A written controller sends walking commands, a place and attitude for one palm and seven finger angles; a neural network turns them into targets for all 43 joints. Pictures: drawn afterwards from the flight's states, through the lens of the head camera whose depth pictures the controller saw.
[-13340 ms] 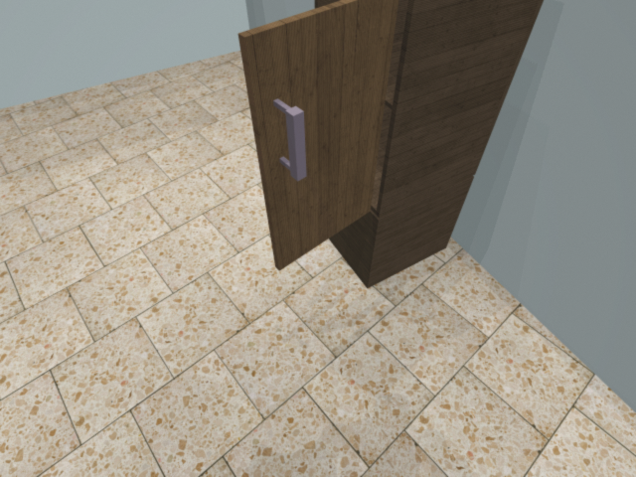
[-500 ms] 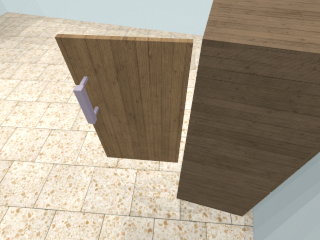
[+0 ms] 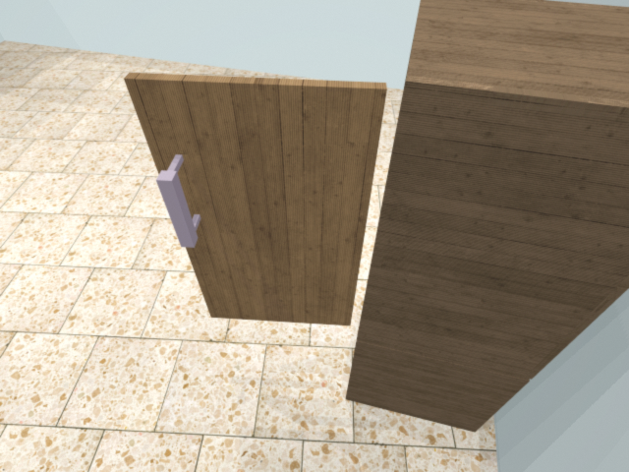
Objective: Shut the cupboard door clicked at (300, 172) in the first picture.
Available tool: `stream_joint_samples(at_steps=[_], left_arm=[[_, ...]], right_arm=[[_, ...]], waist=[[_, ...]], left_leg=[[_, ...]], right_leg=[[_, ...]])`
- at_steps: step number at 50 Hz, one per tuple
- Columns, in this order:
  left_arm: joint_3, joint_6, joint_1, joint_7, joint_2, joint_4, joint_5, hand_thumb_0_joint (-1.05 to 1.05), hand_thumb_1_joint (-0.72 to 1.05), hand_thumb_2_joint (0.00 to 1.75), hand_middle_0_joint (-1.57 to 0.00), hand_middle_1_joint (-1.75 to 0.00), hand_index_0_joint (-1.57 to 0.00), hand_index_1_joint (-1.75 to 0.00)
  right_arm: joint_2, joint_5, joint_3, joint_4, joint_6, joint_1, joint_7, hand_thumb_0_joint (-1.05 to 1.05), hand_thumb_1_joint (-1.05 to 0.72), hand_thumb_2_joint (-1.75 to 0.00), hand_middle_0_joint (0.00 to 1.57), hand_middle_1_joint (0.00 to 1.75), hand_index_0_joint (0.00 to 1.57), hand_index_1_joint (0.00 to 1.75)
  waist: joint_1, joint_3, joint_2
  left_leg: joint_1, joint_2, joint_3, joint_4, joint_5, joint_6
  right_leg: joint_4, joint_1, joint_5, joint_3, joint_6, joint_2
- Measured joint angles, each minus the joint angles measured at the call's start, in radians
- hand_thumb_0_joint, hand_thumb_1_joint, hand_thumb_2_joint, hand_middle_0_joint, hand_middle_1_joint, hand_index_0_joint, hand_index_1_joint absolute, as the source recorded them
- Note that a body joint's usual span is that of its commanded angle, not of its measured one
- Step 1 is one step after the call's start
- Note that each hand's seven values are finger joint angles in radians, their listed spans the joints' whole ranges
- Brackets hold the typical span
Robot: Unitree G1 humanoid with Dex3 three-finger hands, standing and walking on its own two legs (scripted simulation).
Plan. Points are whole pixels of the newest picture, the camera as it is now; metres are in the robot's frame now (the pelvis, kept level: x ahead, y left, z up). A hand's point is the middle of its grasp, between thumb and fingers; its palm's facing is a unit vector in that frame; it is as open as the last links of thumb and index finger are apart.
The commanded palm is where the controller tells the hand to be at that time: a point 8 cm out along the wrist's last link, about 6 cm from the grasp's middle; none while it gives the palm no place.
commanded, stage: look again from close up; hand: left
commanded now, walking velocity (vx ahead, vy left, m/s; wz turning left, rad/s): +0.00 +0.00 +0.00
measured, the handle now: (183, 202) +0.49 +0.23 +0.07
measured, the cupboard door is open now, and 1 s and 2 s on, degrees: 100 100 100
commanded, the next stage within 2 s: shuffle to correct the standing spot in 0.40 s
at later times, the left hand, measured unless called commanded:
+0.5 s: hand out of the picture -0.04 +0.20 -0.17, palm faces -0.01 -0.98 -0.22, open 7.4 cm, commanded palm none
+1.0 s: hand out of the picture +0.04 +0.21 -0.16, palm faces -0.03 -0.98 -0.19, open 7.3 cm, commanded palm none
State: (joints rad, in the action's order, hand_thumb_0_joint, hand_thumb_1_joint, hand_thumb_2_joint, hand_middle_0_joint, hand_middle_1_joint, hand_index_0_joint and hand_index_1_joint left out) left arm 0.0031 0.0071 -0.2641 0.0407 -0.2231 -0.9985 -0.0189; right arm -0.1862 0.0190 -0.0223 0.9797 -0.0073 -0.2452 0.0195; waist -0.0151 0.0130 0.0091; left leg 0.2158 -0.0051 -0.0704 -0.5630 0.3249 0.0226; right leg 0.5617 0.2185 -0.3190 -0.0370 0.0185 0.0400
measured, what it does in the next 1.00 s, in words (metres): lifts its right foot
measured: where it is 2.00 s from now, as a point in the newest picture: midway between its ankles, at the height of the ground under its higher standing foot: outside the picture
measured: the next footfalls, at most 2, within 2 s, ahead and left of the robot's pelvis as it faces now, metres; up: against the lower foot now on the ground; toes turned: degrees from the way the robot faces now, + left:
right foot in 1.10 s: +0.10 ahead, -0.10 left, +0.00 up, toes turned -8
right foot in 1.72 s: +0.04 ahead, -0.11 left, +0.00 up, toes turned -2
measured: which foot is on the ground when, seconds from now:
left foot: down 0.00-1.00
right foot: down 0.00-0.80, up 0.82-1.00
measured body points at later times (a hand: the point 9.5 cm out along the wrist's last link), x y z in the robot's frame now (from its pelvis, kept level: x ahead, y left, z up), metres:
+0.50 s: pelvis -0.04 +0.02 +0.01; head -0.04 +0.02 +0.46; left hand -0.04 +0.25 -0.15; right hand -0.02 -0.22 -0.15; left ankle -0.01 +0.10 -0.73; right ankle -0.01 -0.13 -0.73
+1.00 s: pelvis +0.01 +0.04 +0.01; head +0.03 +0.03 +0.46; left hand +0.04 +0.26 -0.14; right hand -0.06 -0.17 -0.15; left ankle -0.01 +0.10 -0.73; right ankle +0.02 -0.09 -0.70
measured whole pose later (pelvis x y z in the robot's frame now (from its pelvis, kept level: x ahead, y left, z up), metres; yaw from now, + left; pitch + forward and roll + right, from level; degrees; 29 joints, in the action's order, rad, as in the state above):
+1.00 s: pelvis +0.01 +0.04 +0.01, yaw -1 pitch +0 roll -1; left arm 0.03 0.02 -0.27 0.01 -0.15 -1.04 -0.03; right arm -0.14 0.02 0.01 1.10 0.02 -0.41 0.02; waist -0.04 0.03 0.02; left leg 0.13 0.03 -0.12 -0.40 0.26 0.09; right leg 0.79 0.38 -0.41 -0.11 0.01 0.08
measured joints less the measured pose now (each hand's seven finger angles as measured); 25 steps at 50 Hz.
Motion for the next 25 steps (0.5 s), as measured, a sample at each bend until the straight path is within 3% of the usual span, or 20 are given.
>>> stream_joint_samples(at_steps=[11,25], left_arm=[[-0.015,0.004,0.003,-0.005,0.011,0.009,0.0,0.01,0.91,0.9,-0.2,-0.3,-0.2,-0.3],[-0.019,0.005,-0.051,-0.01,0.029,-0.05,-0.003,0.01,0.9,0.9,-0.2,-0.3,-0.2,-0.3]], right_arm=[[-0.01,-0.004,0.018,0.017,-0.005,0.041,-0.012,0.0,-0.91,-0.89,0.2,0.3,0.2,0.3],[0.0,-0.009,0.022,0.084,-0.008,-0.012,-0.015,0.0,-0.91,-0.89,0.2,0.3,0.2,0.3]], waist=[[0.013,0.003,-0.005],[0.011,0.021,-0.019]], left_leg=[[-0.008,0.011,-0.011,0.026,-0.04,0.016],[0.011,0.023,-0.011,0.082,-0.101,0.027]], right_leg=[[-0.029,-0.007,0.046,0.011,0.014,0.01],[-0.085,0.009,0.107,0.009,0.021,0.019]])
